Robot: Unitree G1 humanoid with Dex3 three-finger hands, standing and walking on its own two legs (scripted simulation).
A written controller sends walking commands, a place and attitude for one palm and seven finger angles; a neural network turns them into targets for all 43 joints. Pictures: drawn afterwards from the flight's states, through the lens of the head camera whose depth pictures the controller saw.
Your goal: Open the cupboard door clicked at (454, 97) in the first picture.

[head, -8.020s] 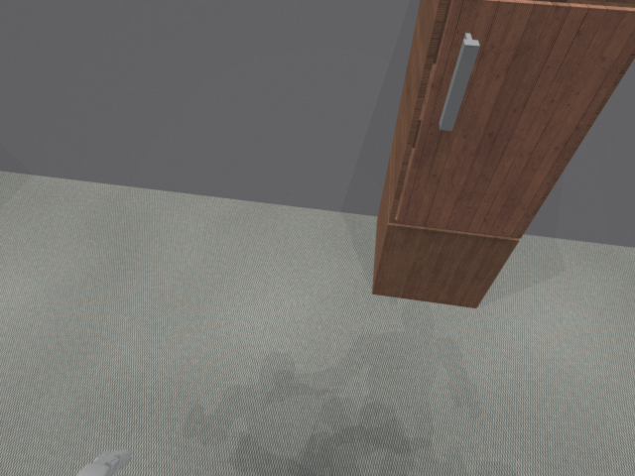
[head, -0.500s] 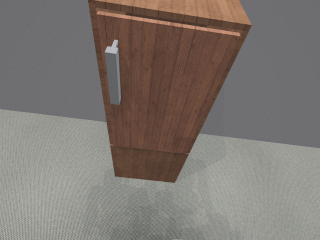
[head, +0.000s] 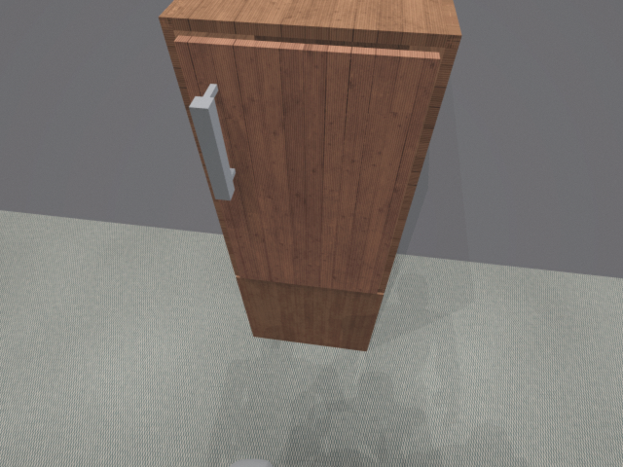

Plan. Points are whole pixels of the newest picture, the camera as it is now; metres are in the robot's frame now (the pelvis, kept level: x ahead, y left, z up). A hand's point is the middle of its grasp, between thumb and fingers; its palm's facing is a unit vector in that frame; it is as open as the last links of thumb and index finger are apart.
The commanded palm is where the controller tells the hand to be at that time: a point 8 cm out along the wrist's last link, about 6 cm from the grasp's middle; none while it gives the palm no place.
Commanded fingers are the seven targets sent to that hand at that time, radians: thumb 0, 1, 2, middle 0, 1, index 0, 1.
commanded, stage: come to a stop and stand still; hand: left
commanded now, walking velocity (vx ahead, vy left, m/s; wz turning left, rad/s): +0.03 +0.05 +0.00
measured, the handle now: (218, 144) +0.54 +0.21 +0.10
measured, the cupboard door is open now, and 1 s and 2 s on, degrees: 0 0 0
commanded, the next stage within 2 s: look again from close up in 0.46 s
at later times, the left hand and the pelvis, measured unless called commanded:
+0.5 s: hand out of the picture +0.02 +0.22 -0.17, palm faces +0.00 -0.97 -0.23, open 7.3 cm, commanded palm none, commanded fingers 0.00 0.90 0.90 -0.20 -0.30 -0.20 -0.30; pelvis -0.01 +0.05 +0.00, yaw -1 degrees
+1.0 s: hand out of the picture -0.02 +0.22 -0.18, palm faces -0.02 -0.99 -0.16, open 7.4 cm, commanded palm none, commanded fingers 0.00 0.90 0.90 -0.20 -0.30 -0.20 -0.30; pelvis -0.02 +0.06 -0.01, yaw -1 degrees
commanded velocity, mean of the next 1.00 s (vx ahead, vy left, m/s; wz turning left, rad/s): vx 0.00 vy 0.00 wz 0.00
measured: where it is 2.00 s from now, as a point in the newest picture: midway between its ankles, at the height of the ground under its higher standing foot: outside the picture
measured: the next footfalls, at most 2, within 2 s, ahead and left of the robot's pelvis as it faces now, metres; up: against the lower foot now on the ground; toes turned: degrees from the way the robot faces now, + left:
left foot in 0.10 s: +0.04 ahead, +0.13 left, +0.00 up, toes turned +3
right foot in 0.42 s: +0.02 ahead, -0.04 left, +0.00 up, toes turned +0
